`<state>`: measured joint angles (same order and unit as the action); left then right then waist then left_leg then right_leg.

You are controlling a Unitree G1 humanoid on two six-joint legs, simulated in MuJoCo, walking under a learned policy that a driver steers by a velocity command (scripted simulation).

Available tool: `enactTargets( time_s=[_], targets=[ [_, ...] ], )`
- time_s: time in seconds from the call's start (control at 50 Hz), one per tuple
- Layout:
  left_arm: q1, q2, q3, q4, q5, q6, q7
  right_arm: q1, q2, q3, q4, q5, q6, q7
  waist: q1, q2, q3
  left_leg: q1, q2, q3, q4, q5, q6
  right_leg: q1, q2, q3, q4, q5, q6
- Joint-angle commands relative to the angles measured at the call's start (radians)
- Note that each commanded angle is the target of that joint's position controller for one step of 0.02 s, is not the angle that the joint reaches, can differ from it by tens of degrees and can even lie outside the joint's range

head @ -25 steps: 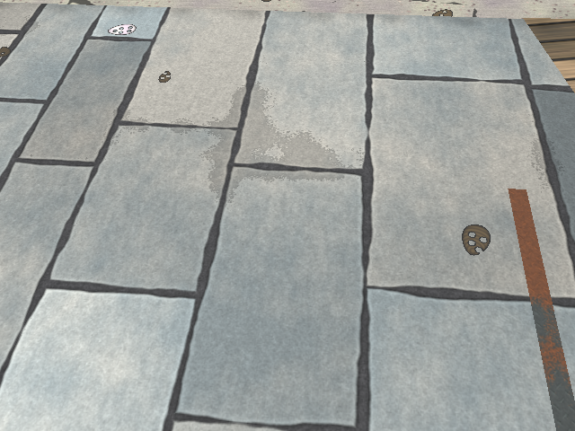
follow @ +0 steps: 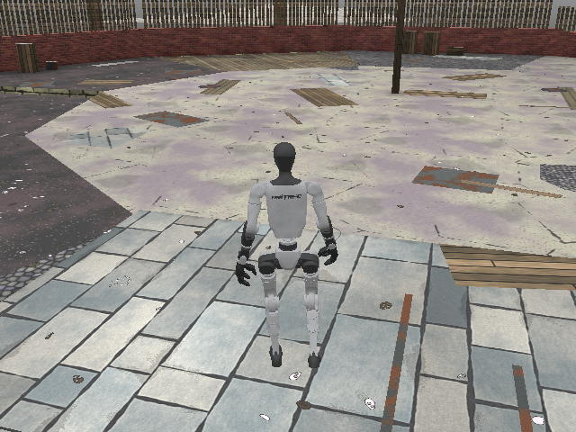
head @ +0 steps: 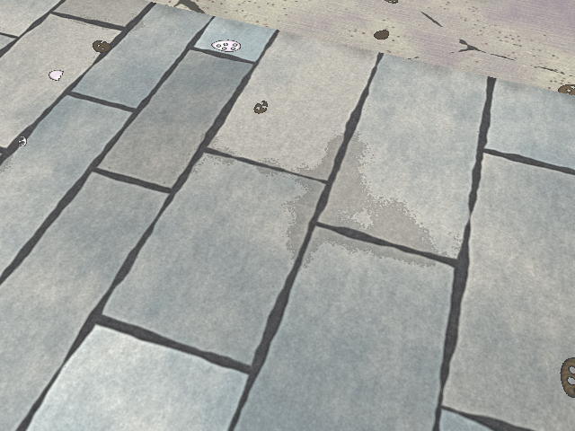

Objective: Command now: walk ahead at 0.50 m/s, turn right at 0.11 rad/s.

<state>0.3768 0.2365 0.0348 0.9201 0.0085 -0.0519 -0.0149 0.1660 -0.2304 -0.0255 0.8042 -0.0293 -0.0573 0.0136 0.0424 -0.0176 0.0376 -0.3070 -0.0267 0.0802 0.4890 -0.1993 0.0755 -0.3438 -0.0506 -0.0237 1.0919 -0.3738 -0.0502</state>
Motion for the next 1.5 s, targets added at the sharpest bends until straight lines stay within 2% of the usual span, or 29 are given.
enactTargets(
  time_s=[0.02, 0.14, 0.3, 0.36, 0.4, 0.42, 0.44, 0.46, 0.5, 0.54, 0.62, 0.82, 0.88, 0.92, 0.94, 0.96, 0.98, 1.0, 1.02, 1.06, 1.14, 1.26, 1.32, 1.38, 1.42, 1.44, 1.46, 1.48, 1.5],
  targets=[
    [0.049, 0.071, 0.021, -0.030, 0.019, 0.015, -0.010, 0.092, -0.090, -0.026, -0.001, 0.011, -0.025, -0.010, -0.028, 0.116, -0.021, 0.164, 0.258, -0.227, -0.321, 0.138, 0.087, -0.190, -0.045, 0.059, 0.023, 0.085, 0.000],
    [-0.110, 0.051, 0.029, -0.073, 0.018, 0.034, -0.027, 0.183, -0.097, -0.031, 0.060, 0.012, -0.054, -0.017, -0.034, 0.081, 0.040, 0.208, 0.248, -0.066, -0.383, 0.260, 0.085, -0.349, -0.044, 0.066, -0.068, 0.281, 0.018],
    [-0.352, 0.028, 0.003, -0.172, 0.026, 0.025, -0.048, 0.279, -0.120, -0.030, 0.127, 0.010, -0.046, -0.039, -0.086, 0.072, 0.083, 0.366, 0.270, 0.086, -0.321, 0.504, 0.055, -0.310, -0.003, -0.078, -0.428, 0.355, -0.033],
    [-0.297, 0.049, 0.013, -0.169, 0.027, 0.027, -0.040, 0.265, -0.156, -0.037, 0.136, 0.004, -0.033, -0.050, -0.047, 0.104, 0.025, 0.441, 0.283, 0.136, -0.142, 0.921, 0.036, -0.187, 0.078, -0.140, -0.464, 0.213, -0.094],
    [-0.125, 0.088, 0.036, -0.124, 0.031, 0.020, -0.030, 0.250, -0.185, -0.045, 0.132, 0.001, -0.014, -0.052, 0.028, 0.112, -0.083, 0.415, 0.284, 0.152, 0.155, 1.011, 0.032, 0.020, 0.146, -0.144, -0.512, 0.130, -0.148],
    [0.031, 0.136, 0.061, -0.079, 0.042, 0.013, -0.019, 0.230, -0.190, -0.046, 0.116, 0.005, -0.011, -0.048, 0.107, 0.064, -0.164, 0.265, 0.261, 0.163, 0.408, 0.812, 0.009, 0.256, 0.118, -0.060, -0.591, 0.140, -0.193],
    [0.096, 0.258, 0.098, -0.076, 0.046, 0.017, -0.001, 0.254, -0.102, -0.027, 0.058, 0.023, -0.019, -0.034, 0.095, -0.127, -0.268, -0.097, 0.142, 0.172, 0.787, 0.189, -0.040, 0.552, -0.165, 0.359, -0.622, 0.080, -0.310],
    [0.061, 0.297, 0.105, -0.090, 0.012, 0.026, -0.005, 0.205, -0.123, -0.035, 0.008, 0.020, -0.030, -0.022, 0.064, -0.160, -0.330, -0.351, -0.031, -0.027, 0.996, -0.338, -0.063, 0.656, -0.306, 0.801, -0.778, 0.190, -0.415],
    [-0.022, 0.214, 0.088, -0.080, -0.007, 0.031, 0.007, 0.093, -0.125, -0.028, -0.022, 0.019, -0.052, -0.013, 0.029, 0.006, -0.094, -0.429, 0.092, -0.119, 0.885, -0.150, -0.052, 0.431, -0.243, 0.522, -0.821, 0.268, -0.331],
    [-0.102, 0.146, 0.067, -0.089, -0.010, 0.023, 0.014, 0.119, -0.116, -0.029, -0.009, -0.005, -0.034, -0.015, -0.053, 0.051, -0.011, -0.309, 0.138, -0.118, 0.730, -0.117, -0.073, 0.232, -0.136, 0.364, -0.854, 0.425, -0.254],
    [-0.077, 0.171, 0.069, -0.089, -0.011, -0.008, 0.009, 0.107, -0.088, -0.024, -0.029, -0.021, 0.021, -0.003, -0.075, 0.009, -0.033, -0.259, 0.138, -0.086, 0.591, -0.062, -0.121, 0.146, -0.062, 0.272, -0.879, 0.527, -0.243],
    [0.083, 0.196, 0.075, -0.081, 0.004, 0.001, 0.018, -0.233, -0.103, -0.010, -0.158, 0.000, 0.006, 0.009, 0.053, -0.050, 0.001, -0.342, 0.071, -0.089, 0.166, 0.162, -0.124, 0.322, -0.060, 0.352, -0.808, 0.565, -0.184],
    [0.028, 0.222, 0.081, -0.106, 0.010, -0.001, 0.028, -0.162, -0.138, -0.017, -0.155, 0.005, -0.007, 0.005, -0.002, -0.068, -0.009, -0.169, 0.044, -0.111, 0.059, 0.093, -0.090, 0.297, -0.079, 0.397, -0.741, 0.612, -0.139],
    [-0.023, 0.232, 0.082, -0.120, 0.006, -0.010, 0.019, 0.051, -0.182, -0.038, -0.093, 0.003, -0.023, -0.012, -0.108, -0.025, -0.097, 0.137, 0.011, -0.094, -0.028, 0.058, -0.052, 0.221, -0.014, 0.368, -0.524, 0.712, -0.095],
    [-0.014, 0.178, 0.066, -0.133, -0.003, -0.019, 0.009, 0.200, -0.242, -0.054, -0.074, -0.016, -0.035, -0.028, -0.165, 0.071, -0.222, 0.349, 0.162, -0.236, -0.068, -0.078, -0.006, 0.133, 0.056, 0.290, -0.275, 0.568, -0.069],
    [0.094, 0.071, 0.042, -0.163, -0.031, -0.022, 0.009, 0.254, -0.338, -0.074, -0.081, -0.039, -0.028, -0.036, -0.119, 0.287, -0.340, 0.602, 0.439, -0.673, -0.148, -0.203, 0.099, -0.156, 0.208, 0.168, 0.017, -0.043, -0.029],
    [0.123, 0.136, 0.044, -0.145, 0.000, -0.014, 0.013, 0.210, -0.301, -0.076, -0.073, -0.018, -0.013, -0.030, -0.084, 0.273, -0.321, 0.538, 0.462, -0.896, -0.231, -0.331, 0.150, -0.276, 0.167, 0.157, 0.132, -0.156, -0.039],
    [0.077, 0.157, 0.048, -0.124, 0.013, -0.005, 0.012, 0.134, -0.203, -0.055, -0.088, -0.010, -0.010, -0.024, -0.066, 0.123, -0.166, 0.394, 0.419, -0.750, -0.246, -0.385, 0.137, -0.289, 0.108, 0.166, 0.161, -0.059, -0.040],
    [0.014, 0.146, 0.044, -0.129, 0.019, -0.003, 0.002, 0.088, -0.143, -0.039, -0.085, -0.005, -0.012, -0.016, -0.064, 0.052, -0.082, 0.281, 0.359, -0.598, -0.258, -0.284, 0.117, -0.268, 0.079, 0.152, 0.116, 0.010, -0.035],
    [-0.019, 0.123, 0.038, -0.140, 0.031, 0.009, -0.013, 0.088, -0.116, -0.028, -0.056, -0.003, -0.023, -0.015, -0.042, 0.120, -0.028, 0.177, 0.271, -0.399, -0.287, -0.053, 0.081, -0.217, 0.044, 0.141, 0.033, 0.044, -0.019],
    [-0.062, 0.106, 0.029, -0.152, 0.035, 0.025, -0.024, 0.154, -0.138, -0.036, -0.003, 0.015, -0.055, -0.001, -0.030, 0.124, -0.035, 0.186, 0.256, -0.274, -0.312, 0.200, 0.109, -0.243, 0.046, 0.124, -0.029, 0.099, 0.004],
    [-0.306, 0.060, -0.010, -0.223, 0.029, 0.015, -0.041, 0.214, -0.142, -0.038, 0.048, 0.019, -0.045, 0.003, -0.073, 0.116, 0.015, 0.167, 0.211, -0.138, -0.362, 0.225, 0.102, -0.223, -0.008, 0.005, -0.362, 0.285, 0.035],
    [-0.365, 0.072, -0.013, -0.239, 0.024, 0.010, -0.036, 0.268, -0.168, -0.045, 0.078, 0.018, -0.040, 0.004, -0.091, 0.118, 0.017, 0.205, 0.235, -0.133, -0.327, 0.291, 0.091, -0.157, 0.008, -0.032, -0.464, 0.275, 0.020],
    [-0.343, 0.091, -0.007, -0.238, 0.027, 0.003, -0.023, 0.276, -0.186, -0.050, 0.099, 0.016, -0.026, -0.001, -0.069, 0.116, 0.013, 0.262, 0.268, -0.138, -0.245, 0.405, 0.078, -0.080, 0.033, -0.048, -0.536, 0.203, -0.020],
    [-0.130, 0.122, 0.014, -0.159, 0.044, -0.014, -0.008, 0.280, -0.166, -0.042, 0.110, 0.021, -0.018, -0.004, 0.022, 0.050, -0.094, 0.218, 0.202, -0.067, 0.034, 0.561, 0.044, 0.214, 0.072, -0.051, -0.638, 0.206, -0.062],
    [0.054, 0.192, 0.035, -0.125, 0.063, -0.023, 0.005, 0.258, -0.129, -0.028, 0.075, 0.022, -0.020, -0.004, 0.101, -0.048, -0.221, 0.059, 0.153, -0.022, 0.310, 0.329, 0.017, 0.449, -0.120, 0.162, -0.671, 0.088, -0.116],
    [0.107, 0.305, 0.064, -0.113, 0.057, -0.015, 0.015, 0.347, -0.027, -0.006, 0.040, 0.039, -0.021, 0.000, 0.061, -0.289, -0.309, -0.285, -0.017, 0.025, 0.641, -0.292, -0.022, 0.673, -0.385, 0.619, -0.789, 0.027, -0.238],
    [0.068, 0.251, 0.059, -0.113, 0.013, -0.003, 0.015, 0.280, -0.153, -0.038, 0.056, 0.010, -0.010, -0.011, 0.069, -0.134, -0.243, -0.382, 0.020, -0.095, 0.732, -0.315, -0.008, 0.593, -0.355, 0.653, -0.826, -0.001, -0.242],
    [-0.019, 0.191, 0.041, -0.121, 0.009, -0.005, 0.013, 0.216, -0.149, -0.042, 0.039, 0.012, -0.013, -0.005, 0.028, -0.086, -0.117, -0.402, 0.069, -0.114, 0.724, -0.224, 0.003, 0.482, -0.302, 0.500, -0.830, 0.056, -0.218]
  ],
)
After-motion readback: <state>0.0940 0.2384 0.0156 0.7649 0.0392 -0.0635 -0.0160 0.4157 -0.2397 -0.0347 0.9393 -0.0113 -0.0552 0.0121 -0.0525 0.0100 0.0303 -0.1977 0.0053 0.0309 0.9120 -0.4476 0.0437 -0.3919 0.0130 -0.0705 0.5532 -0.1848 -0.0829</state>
